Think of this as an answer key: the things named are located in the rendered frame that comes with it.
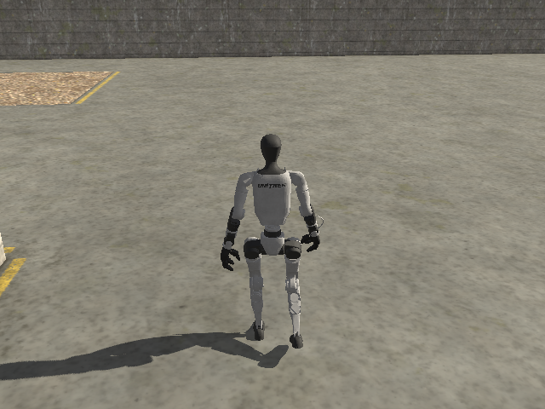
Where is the right robot hand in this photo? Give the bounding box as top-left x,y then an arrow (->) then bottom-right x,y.
301,234 -> 320,252

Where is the right robot upper arm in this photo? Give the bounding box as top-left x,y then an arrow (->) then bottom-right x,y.
289,170 -> 313,217

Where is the left robot upper arm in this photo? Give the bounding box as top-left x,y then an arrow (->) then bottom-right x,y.
232,171 -> 254,220

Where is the left robot foot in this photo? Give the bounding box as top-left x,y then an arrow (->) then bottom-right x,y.
253,320 -> 265,341

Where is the robot torso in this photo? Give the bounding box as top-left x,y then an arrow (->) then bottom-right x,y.
252,167 -> 292,256

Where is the right robot forearm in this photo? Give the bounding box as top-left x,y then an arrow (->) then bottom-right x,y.
304,204 -> 319,237

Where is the left robot forearm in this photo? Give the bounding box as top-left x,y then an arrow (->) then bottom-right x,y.
222,207 -> 240,250

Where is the left robot hand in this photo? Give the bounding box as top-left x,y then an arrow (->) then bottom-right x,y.
221,247 -> 240,271

